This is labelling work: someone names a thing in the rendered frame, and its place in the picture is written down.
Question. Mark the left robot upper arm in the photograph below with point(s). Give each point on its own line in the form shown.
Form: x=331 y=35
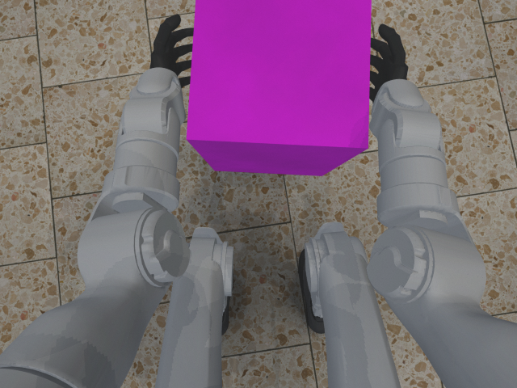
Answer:
x=127 y=261

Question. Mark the right robot hand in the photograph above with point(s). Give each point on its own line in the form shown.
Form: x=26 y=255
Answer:
x=393 y=65

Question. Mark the carton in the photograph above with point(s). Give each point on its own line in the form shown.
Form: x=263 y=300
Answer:
x=280 y=86

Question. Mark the robot right thigh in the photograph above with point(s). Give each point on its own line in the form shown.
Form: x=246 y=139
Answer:
x=357 y=347

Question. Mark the robot right forearm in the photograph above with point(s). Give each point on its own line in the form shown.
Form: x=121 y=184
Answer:
x=412 y=165

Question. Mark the right robot upper arm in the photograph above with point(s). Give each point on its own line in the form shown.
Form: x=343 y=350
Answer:
x=433 y=282

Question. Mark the left robot hand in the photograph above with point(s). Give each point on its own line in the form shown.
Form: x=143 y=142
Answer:
x=164 y=54

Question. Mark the robot left forearm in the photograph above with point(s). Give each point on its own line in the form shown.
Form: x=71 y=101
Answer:
x=147 y=148

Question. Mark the left robot foot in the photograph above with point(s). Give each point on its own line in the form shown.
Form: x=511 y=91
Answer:
x=225 y=318

